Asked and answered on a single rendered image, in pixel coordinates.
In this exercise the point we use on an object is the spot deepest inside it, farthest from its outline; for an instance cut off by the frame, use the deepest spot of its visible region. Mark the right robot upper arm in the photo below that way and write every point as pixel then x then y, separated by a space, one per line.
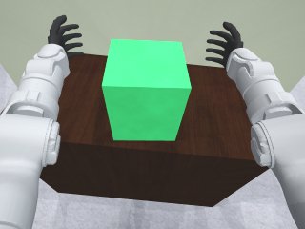
pixel 279 144

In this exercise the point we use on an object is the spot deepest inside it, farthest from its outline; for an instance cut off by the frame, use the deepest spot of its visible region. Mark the robot left hand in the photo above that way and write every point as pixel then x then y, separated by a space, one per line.
pixel 57 37

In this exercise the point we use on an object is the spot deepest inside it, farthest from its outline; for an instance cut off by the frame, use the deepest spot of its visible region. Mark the left robot upper arm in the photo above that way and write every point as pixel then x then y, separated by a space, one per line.
pixel 27 144

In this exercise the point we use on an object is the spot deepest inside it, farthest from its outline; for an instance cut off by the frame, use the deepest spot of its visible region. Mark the robot left forearm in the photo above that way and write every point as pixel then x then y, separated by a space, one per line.
pixel 41 84

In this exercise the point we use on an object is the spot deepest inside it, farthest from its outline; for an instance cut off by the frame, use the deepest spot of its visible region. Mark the robot right forearm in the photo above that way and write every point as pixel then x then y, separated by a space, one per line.
pixel 261 90

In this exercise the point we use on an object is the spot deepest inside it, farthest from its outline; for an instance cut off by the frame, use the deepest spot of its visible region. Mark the pedestal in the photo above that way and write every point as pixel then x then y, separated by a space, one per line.
pixel 210 158

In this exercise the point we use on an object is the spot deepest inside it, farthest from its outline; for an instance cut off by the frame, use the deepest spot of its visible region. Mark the robot right hand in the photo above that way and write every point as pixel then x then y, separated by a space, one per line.
pixel 233 42

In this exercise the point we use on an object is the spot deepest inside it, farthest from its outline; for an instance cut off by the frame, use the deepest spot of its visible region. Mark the carton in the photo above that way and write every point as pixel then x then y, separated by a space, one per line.
pixel 146 87

